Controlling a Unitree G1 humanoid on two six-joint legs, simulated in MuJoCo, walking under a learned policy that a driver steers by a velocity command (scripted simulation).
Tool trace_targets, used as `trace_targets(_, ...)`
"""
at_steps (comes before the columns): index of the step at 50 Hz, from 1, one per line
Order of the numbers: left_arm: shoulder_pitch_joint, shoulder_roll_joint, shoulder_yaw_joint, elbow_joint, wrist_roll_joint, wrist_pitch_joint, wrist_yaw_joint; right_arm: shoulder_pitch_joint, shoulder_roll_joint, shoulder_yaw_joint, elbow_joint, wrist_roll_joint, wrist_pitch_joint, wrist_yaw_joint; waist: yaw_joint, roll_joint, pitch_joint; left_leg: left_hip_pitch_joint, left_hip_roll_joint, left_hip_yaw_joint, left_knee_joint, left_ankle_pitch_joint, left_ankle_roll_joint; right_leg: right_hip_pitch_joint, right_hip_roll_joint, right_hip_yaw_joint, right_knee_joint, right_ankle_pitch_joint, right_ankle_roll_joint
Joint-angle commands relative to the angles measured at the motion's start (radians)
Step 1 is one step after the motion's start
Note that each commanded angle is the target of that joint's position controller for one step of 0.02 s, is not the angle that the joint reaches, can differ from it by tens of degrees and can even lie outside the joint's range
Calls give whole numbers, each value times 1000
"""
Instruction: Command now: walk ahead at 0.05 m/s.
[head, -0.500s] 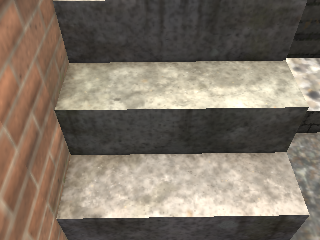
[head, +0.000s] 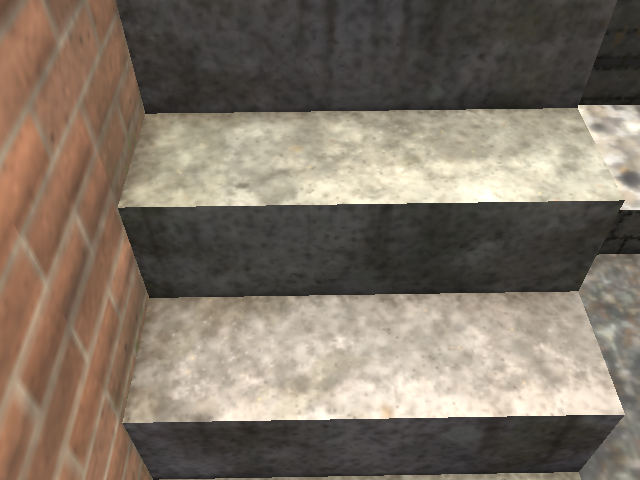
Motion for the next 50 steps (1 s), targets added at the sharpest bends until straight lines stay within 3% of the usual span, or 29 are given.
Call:
trace_targets(1,34,117,19,-16,0,-2,6,58,-95,-24,-35,1,-8,-3,1,13,28,-72,113,-87,-58,256,-54,25,-35,38,-29,120,-32)
trace_targets(16,83,103,23,-1,0,6,16,95,-75,-30,-27,2,-7,-5,4,8,46,-106,107,-85,-67,162,-43,10,-32,44,-40,87,-36)
trace_targets(20,79,74,13,-7,2,11,24,67,-53,-19,-29,-7,-7,-15,12,27,71,-174,97,-101,-146,-167,-26,15,-10,21,-44,4,-39)
trace_targets(23,79,72,10,-22,0,-1,29,49,-61,-20,-34,-1,-16,-21,16,46,88,-196,99,-116,-167,-248,-7,-3,5,5,-15,-11,-49)
trace_targets(28,89,63,6,-43,-9,-29,23,46,-76,-32,-47,13,-24,-24,7,54,68,-126,117,-140,-120,-158,51,-77,32,-23,78,-53,-73)
trace_targets(32,110,70,9,-44,-22,-56,4,41,-81,-39,-60,20,-24,-27,6,15,48,-73,112,-117,-38,88,66,-82,34,-17,110,38,-97)
trace_targets(34,122,79,14,-48,-29,-63,-1,39,-75,-39,-66,20,-29,-25,4,-6,24,-59,89,-77,23,211,53,-54,31,-7,119,128,-110)
trace_targets(35,137,58,-1,-66,-19,-61,5,56,-54,-34,-63,17,-34,-26,11,-56,30,-84,74,-69,40,260,20,-23,15,33,77,206,-108)
trace_targets(37,108,64,2,-82,-11,-39,8,54,-24,-22,-71,9,-46,-15,-1,-112,-15,-42,93,-58,71,466,-25,35,-25,77,61,420,-124)
trace_targets(38,81,75,6,-99,-1,-33,13,4,-47,-24,-84,8,-47,-9,11,-48,-13,-25,103,-61,73,577,-30,56,-16,62,76,527,-124)
trace_targets(39,91,76,9,-106,5,-30,10,-10,-60,-24,-91,4,-51,-1,21,19,-55,-3,103,-53,92,686,-39,93,-20,58,77,592,-118)
trace_targets(40,118,105,21,-97,1,-24,8,-16,-74,-23,-93,4,-57,3,28,31,-96,24,107,-46,116,745,-36,130,-13,50,69,579,-123)
trace_targets(42,130,92,24,-94,-9,-5,11,-22,-64,-18,-84,10,-58,12,42,6,-95,-1,113,-48,128,702,-41,177,-4,37,43,554,-122)
trace_targets(45,55,59,14,-111,0,9,5,-42,-29,-3,-84,1,-51,10,12,-10,-38,-10,120,-59,59,443,-52,155,-23,56,-13,472,-117)
trace_targets(47,7,65,12,-127,2,3,-4,-57,-44,-3,-89,-3,-44,4,5,-4,-14,17,127,-60,14,372,-65,129,-28,73,-30,474,-116)
trace_targets(50,-15,85,14,-138,1,-10,-12,-73,-74,-6,-98,5,-35,-2,10,7,-34,60,140,-53,6,410,-81,132,-29,88,-40,520,-119)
